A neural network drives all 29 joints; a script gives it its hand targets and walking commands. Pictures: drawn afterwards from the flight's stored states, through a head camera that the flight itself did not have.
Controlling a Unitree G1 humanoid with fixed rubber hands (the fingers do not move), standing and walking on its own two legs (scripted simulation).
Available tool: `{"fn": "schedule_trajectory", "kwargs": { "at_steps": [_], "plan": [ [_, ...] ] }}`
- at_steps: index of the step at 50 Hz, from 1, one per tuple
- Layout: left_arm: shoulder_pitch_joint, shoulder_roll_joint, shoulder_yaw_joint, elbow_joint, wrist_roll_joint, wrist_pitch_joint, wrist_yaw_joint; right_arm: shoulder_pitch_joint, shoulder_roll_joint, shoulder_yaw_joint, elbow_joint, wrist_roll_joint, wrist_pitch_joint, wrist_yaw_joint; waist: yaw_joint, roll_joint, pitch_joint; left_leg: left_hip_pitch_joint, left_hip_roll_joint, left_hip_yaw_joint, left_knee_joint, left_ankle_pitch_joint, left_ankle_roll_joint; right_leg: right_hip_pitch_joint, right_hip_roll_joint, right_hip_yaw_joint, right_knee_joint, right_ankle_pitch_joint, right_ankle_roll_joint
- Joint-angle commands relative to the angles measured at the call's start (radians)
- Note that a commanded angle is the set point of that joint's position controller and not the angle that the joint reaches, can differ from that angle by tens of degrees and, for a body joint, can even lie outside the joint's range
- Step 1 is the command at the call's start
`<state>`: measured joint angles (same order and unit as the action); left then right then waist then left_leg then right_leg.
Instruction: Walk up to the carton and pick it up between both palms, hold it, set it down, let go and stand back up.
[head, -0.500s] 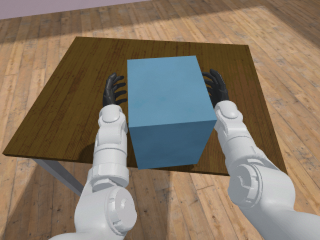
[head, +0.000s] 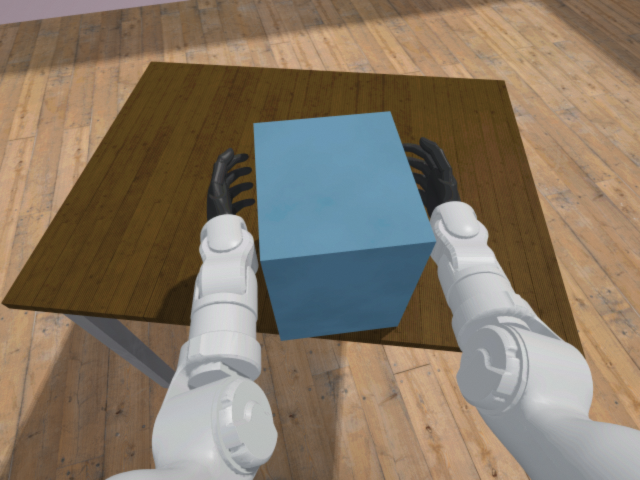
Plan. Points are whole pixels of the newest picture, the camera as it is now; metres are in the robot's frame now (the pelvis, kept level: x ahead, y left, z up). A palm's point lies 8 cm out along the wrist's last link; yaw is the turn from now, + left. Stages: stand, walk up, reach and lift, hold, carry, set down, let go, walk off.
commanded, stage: set down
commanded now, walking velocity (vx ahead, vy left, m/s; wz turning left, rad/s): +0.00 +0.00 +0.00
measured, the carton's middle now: (331, 233) +0.44 +0.05 +0.01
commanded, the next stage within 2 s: none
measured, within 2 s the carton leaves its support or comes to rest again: neither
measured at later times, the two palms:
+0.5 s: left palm (225, 215) +0.40 +0.18 +0.08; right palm (440, 201) +0.45 -0.09 +0.08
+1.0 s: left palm (224, 217) +0.40 +0.18 +0.08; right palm (441, 201) +0.45 -0.09 +0.08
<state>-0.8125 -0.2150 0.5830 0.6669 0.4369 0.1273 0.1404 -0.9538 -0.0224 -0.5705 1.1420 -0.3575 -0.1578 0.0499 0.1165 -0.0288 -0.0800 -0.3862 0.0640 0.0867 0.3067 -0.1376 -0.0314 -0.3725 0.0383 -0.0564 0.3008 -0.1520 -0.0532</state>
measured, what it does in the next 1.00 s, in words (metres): stands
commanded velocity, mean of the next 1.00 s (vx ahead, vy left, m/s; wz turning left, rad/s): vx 0.00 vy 0.00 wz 0.00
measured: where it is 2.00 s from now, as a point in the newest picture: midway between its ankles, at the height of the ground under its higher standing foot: outside the picture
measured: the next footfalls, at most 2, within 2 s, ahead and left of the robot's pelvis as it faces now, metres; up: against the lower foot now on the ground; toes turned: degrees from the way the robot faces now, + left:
none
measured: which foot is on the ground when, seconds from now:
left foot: down 0.00-1.00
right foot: down 0.00-1.00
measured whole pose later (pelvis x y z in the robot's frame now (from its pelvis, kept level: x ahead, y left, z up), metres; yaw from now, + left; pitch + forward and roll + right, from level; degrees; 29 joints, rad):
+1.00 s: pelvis +0.00 +0.00 +0.00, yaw -1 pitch +11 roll +0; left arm -0.79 -0.27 0.64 0.61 0.51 0.11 0.11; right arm -0.91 0.02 -0.64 1.05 -0.43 -0.15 0.10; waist 0.12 -0.05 -0.05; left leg -0.33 0.06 0.12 0.28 -0.13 -0.02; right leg -0.34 0.03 -0.05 0.29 -0.15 -0.05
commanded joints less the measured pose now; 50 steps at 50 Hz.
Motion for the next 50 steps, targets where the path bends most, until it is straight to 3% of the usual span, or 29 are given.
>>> {"fn": "schedule_trajectory", "kwargs": {
  "at_steps": [1, 5, 7, 14, 19, 21, 27, 30, 38, 50],
  "plan": [
    [-0.495, -0.358, -0.233, -0.022, 0.001, -0.054, -0.057, -0.527, 0.409, 0.152, -0.045, -0.044, -0.049, 0.113, 0.014, -0.043, -0.605, 0.202, -0.037, 0.051, 0.045, 0.373, 0.036, 0.321, -0.029, -0.021, 0.06, 0.504, 0.076],
    [-0.499, -0.362, -0.219, -0.025, 0.007, -0.052, -0.056, -0.502, 0.41, 0.126, -0.023, -0.058, -0.036, 0.121, 0.008, -0.045, -0.58, 0.206, -0.035, 0.055, 0.036, 0.345, 0.041, 0.299, -0.028, -0.025, 0.053, 0.443, 0.073],
    [-0.495, -0.35, -0.198, -0.016, 0.016, -0.051, -0.057, -0.508, 0.411, 0.115, -0.053, -0.068, -0.033, 0.125, 0.021, -0.044, -0.591, 0.209, -0.037, 0.058, 0.027, 0.317, 0.045, 0.299, -0.033, -0.018, 0.041, 0.404, 0.073],
    [-0.471, -0.361, -0.191, -0.03, 0.032, -0.049, -0.053, -0.486, 0.402, 0.107, -0.045, -0.078, -0.025, 0.137, 0.022, -0.033, -0.573, 0.25, -0.033, 0.057, 0.03, 0.343, 0.044, 0.258, -0.022, -0.031, 0.032, 0.347, 0.062],
    [-0.438, -0.366, -0.188, -0.023, 0.042, -0.048, -0.056, -0.463, 0.405, 0.104, -0.052, -0.079, -0.026, 0.142, 0.022, -0.023, -0.552, 0.267, -0.032, 0.054, 0.044, 0.378, 0.041, 0.233, -0.023, -0.027, 0.031, 0.368, 0.062],
    [-0.441, -0.372, -0.187, -0.03, 0.047, -0.051, -0.059, -0.444, 0.407, 0.096, -0.037, -0.093, -0.026, 0.142, 0.004, -0.034, -0.538, 0.287, -0.03, 0.052, 0.047, 0.394, 0.042, 0.219, -0.022, -0.031, 0.026, 0.371, 0.062],
    [-0.392, -0.385, -0.184, -0.034, 0.066, -0.056, -0.056, -0.418, 0.412, 0.112, -0.051, -0.09, -0.036, 0.143, 0.018, -0.021, -0.539, 0.294, -0.03, 0.053, 0.059, 0.448, 0.037, 0.218, -0.018, -0.029, 0.033, 0.403, 0.059],
    [-0.384, -0.386, -0.189, -0.028, 0.064, -0.056, -0.06, -0.412, 0.414, 0.098, -0.035, -0.099, -0.04, 0.138, -0.001, -0.028, -0.502, 0.298, -0.028, 0.049, 0.064, 0.47, 0.034, 0.208, -0.015, -0.031, 0.03, 0.41, 0.061],
    [-0.347, -0.378, -0.152, -0.017, 0.084, -0.048, -0.069, -0.371, 0.424, 0.11, -0.052, -0.102, -0.025, 0.139, 0.016, -0.048, -0.458, 0.255, -0.033, 0.061, 0.03, 0.386, 0.055, 0.256, -0.03, -0.013, 0.025, 0.393, 0.067],
    [-0.308, -0.379, -0.151, -0.034, 0.091, -0.039, -0.073, -0.323, 0.424, 0.107, -0.051, -0.112, -0.009, 0.146, 0.016, -0.028, -0.421, 0.27, -0.034, 0.063, 0.027, 0.387, 0.056, 0.228, -0.025, -0.013, 0.012, 0.344, 0.059]
  ]
}}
